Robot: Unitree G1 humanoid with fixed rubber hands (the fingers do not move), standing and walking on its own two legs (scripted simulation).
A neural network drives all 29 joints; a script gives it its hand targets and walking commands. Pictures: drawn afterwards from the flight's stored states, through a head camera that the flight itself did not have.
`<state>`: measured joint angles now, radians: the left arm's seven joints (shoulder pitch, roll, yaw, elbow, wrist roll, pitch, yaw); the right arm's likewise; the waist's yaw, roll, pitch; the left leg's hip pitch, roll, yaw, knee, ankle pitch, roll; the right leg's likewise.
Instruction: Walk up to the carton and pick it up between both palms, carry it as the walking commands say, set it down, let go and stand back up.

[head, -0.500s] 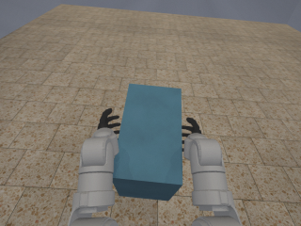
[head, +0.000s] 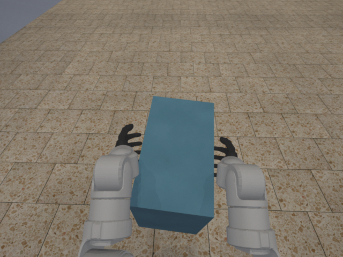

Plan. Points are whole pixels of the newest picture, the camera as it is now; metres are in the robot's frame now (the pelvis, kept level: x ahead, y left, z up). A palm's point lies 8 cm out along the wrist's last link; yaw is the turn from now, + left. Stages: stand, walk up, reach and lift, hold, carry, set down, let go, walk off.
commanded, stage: carry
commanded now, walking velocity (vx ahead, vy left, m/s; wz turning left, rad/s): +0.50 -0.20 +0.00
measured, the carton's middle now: (175, 166) +0.35 -0.01 +0.02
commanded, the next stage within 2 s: none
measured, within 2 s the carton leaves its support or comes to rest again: neither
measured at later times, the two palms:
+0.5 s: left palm (171, 76) +0.66 +0.00 +0.10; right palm (241, 81) +0.65 -0.24 +0.09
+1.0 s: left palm (197, 34) +1.03 -0.13 +0.10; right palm (249, 38) +1.00 -0.37 +0.09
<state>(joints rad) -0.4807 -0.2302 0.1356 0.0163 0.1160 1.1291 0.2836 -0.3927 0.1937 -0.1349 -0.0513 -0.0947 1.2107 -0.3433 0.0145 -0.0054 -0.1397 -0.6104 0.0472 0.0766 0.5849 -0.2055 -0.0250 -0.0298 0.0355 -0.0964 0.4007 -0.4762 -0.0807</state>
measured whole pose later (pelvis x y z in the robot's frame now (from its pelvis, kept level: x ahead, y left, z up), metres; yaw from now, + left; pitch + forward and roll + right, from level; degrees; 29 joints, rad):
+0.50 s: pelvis +0.34 -0.11 +0.02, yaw -1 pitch +8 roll +3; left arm -0.42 -0.21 0.12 -0.04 0.07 1.13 0.28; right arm -0.38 0.19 -0.10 -0.08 -0.09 1.19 -0.33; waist 0.01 -0.02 -0.10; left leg -0.55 0.06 0.09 0.92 -0.48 -0.10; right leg -0.25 -0.01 -0.08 0.45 -0.34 -0.06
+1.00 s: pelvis +0.70 -0.22 +0.01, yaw -3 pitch +8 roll +2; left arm -0.41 -0.20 0.12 -0.07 0.07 1.14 0.28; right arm -0.36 0.18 -0.09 -0.10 -0.07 1.18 -0.32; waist -0.01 -0.01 -0.10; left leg -0.43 0.10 0.11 0.97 -0.46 -0.09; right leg -0.26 0.00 -0.08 0.50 -0.37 -0.06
